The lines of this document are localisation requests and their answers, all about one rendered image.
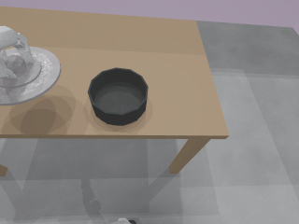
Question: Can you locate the table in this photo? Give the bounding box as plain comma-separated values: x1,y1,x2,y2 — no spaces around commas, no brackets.
0,6,229,176

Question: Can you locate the left robot hand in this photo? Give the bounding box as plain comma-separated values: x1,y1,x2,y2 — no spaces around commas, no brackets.
0,26,33,80

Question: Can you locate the knob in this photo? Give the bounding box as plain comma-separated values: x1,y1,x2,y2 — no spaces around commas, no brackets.
2,55,26,75

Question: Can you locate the pot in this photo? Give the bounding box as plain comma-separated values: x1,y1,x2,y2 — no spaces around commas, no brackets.
88,67,149,126

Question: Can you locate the lid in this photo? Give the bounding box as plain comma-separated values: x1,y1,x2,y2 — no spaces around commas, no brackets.
0,47,62,106

